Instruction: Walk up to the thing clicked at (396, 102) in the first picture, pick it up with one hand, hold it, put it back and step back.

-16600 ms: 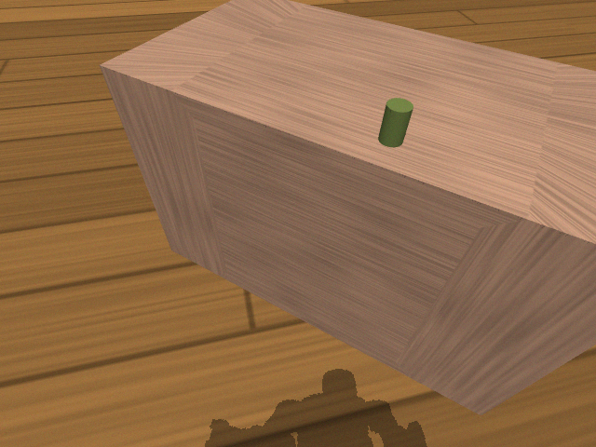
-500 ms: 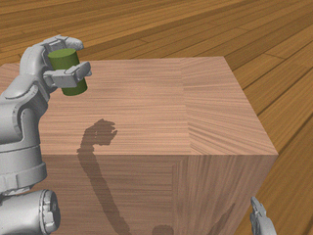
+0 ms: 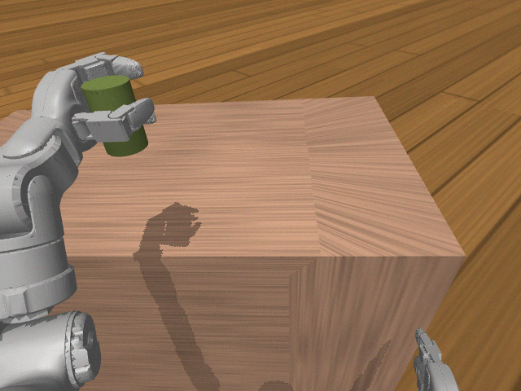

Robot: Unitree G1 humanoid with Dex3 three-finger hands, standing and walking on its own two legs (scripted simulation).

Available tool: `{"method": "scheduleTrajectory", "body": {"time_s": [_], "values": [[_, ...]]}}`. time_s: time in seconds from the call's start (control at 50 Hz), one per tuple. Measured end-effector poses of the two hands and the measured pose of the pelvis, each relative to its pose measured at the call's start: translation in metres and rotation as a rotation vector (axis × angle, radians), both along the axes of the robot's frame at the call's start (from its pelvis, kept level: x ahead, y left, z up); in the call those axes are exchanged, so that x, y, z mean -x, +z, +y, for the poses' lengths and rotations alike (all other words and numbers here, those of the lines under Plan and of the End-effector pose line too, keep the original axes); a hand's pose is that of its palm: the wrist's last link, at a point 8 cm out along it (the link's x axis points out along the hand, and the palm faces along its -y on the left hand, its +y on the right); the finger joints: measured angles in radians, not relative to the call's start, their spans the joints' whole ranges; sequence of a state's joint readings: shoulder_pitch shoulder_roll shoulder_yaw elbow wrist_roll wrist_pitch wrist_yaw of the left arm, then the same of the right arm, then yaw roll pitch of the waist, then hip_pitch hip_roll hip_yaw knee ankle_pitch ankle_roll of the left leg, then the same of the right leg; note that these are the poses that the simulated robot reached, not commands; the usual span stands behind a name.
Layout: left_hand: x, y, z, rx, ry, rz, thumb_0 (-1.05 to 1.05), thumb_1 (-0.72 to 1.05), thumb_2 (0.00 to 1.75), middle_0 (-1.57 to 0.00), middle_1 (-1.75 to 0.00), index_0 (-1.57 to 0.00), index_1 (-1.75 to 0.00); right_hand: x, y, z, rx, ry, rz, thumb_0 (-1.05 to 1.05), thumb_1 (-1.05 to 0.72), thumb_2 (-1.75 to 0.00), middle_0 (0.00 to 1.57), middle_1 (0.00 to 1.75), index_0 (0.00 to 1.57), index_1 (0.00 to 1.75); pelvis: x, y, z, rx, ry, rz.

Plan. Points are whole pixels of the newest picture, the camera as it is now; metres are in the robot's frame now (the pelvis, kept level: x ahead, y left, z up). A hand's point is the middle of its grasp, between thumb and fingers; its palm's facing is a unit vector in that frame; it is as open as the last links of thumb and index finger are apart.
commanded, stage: hold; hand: left
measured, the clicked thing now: (117, 116) +0.34 +0.17 +0.32
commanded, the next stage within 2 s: crouch in 1.94 s
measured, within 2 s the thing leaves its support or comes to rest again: neither
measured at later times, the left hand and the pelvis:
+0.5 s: hand (122, 112) +0.33 +0.16 +0.33, palm faces +0.08 -1.00 +0.00, open 7.4 cm; pelvis +0.00 +0.00 +0.00, yaw +0 degrees
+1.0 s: hand (126, 112) +0.33 +0.16 +0.33, palm faces +0.06 -1.00 +0.00, open 7.4 cm; pelvis +0.00 +0.00 +0.00, yaw +0 degrees
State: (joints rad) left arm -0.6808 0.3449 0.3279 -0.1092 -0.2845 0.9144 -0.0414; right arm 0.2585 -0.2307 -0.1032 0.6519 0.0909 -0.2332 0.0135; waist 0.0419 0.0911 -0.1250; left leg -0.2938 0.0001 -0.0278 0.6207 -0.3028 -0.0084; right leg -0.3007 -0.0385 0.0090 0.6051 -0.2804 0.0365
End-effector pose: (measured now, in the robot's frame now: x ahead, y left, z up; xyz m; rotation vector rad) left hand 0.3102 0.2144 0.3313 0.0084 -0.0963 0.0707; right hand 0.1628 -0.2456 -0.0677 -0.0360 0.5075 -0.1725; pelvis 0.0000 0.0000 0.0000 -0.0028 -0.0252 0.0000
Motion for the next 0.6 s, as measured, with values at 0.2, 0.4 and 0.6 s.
{"method": "scheduleTrajectory", "body": {"time_s": [0.2,0.4,0.6], "values": [[0.007,-0.005,-0.004,-0.005,0.008,0.003,0.01,-0.07,1.17,-0.96,-1.12,-0.84,-1.12,-0.001,-0.002,-0.003,-0.003,-0.005,-0.002,-0.01,0.54,-0.05,0.05,0.05,0.05,0.05,0.002,-0.001,-0.003,-0.002,0.004,-0.002],[0.001,0.002,-0.001,0.007,0.013,0.003,0.01,-0.07,1.17,-0.96,-1.12,-0.83,-1.12,0.001,-0.002,-0.01,0.01,-0.022,-0.005,-0.01,0.54,-0.05,0.05,0.05,0.05,0.05,0.003,-0.002,-0.004,-0.004,0.005,0.004],[0.003,-0.008,0.001,-0.001,0.009,0.002,0.01,-0.07,1.17,-0.96,-1.12,-0.83,-1.12,0.001,0.002,-0.008,0.021,-0.019,-0.016,-0.01,0.55,-0.05,0.05,0.05,0.05,0.05,0.002,-0.002,-0.003,-0.004,0.002,0.003]]}}
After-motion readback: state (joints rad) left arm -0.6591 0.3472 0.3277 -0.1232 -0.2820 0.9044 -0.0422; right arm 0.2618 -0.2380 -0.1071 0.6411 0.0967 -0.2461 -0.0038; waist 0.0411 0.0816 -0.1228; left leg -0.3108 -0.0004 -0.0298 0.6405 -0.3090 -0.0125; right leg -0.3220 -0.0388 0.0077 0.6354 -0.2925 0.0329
